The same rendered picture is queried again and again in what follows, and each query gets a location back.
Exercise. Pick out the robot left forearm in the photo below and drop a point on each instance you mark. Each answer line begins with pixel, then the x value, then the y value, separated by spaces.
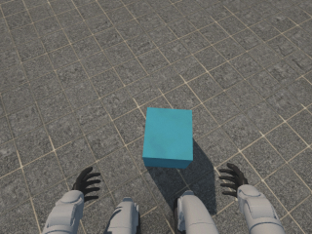
pixel 65 216

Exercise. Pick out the right robot hand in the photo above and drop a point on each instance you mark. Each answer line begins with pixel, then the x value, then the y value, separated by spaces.
pixel 238 178

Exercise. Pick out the right robot shin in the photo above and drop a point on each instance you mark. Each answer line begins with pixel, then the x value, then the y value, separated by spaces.
pixel 181 224

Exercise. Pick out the robot right thigh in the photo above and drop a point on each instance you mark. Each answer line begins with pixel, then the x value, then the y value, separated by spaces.
pixel 194 213

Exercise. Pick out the carton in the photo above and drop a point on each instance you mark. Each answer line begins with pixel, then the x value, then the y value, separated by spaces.
pixel 168 138

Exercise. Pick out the robot right forearm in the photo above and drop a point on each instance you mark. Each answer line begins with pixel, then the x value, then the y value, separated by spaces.
pixel 260 215

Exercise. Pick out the left robot hand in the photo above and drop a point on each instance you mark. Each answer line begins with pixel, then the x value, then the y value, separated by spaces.
pixel 81 183

